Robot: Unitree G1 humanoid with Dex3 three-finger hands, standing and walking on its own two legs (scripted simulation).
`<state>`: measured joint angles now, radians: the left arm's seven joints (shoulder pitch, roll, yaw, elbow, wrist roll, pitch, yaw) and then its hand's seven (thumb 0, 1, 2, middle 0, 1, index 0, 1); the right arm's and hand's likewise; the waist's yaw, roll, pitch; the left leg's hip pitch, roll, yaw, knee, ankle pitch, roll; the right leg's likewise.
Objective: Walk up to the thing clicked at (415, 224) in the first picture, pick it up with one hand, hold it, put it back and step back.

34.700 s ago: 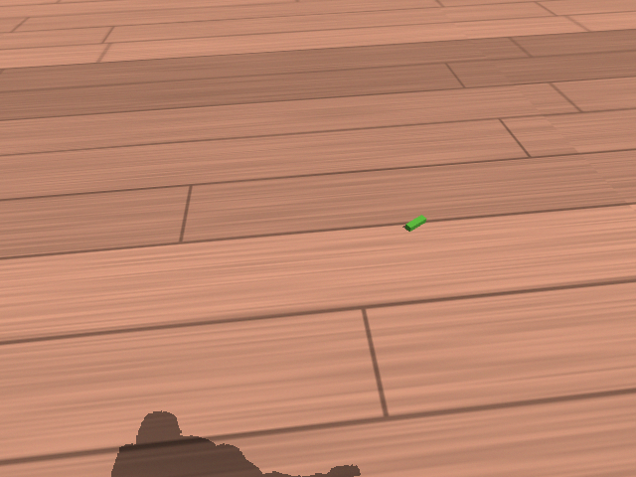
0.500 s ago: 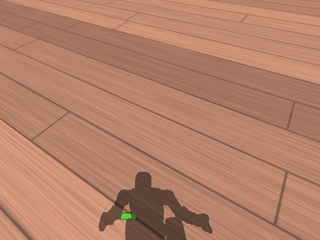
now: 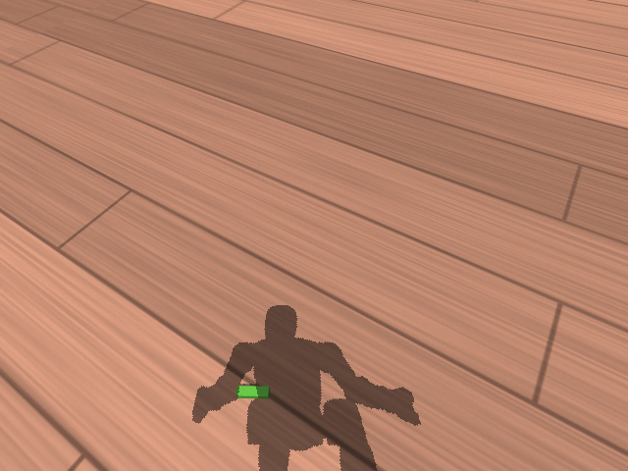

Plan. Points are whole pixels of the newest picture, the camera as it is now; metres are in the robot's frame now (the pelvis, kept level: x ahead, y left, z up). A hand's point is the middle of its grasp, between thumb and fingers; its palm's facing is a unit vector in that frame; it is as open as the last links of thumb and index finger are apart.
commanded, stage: step back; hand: left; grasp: from above
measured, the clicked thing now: (253, 392) +0.44 +0.24 -0.76
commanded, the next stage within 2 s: none
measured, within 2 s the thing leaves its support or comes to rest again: neither
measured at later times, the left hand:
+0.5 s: hand out of the picture +0.04 +0.31 -0.17, palm faces -0.09 -0.93 -0.37, open 7.4 cm
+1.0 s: hand out of the picture -0.08 +0.32 -0.16, palm faces +0.00 -0.93 -0.37, open 7.4 cm
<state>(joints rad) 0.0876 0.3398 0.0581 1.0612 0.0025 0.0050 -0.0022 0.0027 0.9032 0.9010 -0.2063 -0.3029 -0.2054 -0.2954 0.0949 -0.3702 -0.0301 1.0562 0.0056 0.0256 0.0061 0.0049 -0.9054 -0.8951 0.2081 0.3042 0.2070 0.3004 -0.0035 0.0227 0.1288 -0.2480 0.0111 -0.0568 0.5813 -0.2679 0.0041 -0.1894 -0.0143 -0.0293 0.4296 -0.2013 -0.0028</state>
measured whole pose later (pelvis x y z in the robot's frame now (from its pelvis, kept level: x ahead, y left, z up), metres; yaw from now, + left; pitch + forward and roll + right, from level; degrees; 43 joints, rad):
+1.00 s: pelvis -0.22 +0.06 -0.02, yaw +0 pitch -3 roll +1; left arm 0.10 0.38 0.06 0.75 0.02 0.05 0.01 0.00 0.90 0.90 -0.21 -0.30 -0.21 -0.30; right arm 0.17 -0.39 -0.05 0.88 -0.02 0.03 -0.02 0.01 -0.91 -0.90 0.21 0.30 0.21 0.30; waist 0.01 -0.05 0.20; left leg -0.24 -0.06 -0.03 0.64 -0.36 0.02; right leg -0.40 -0.05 0.00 0.69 -0.25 0.00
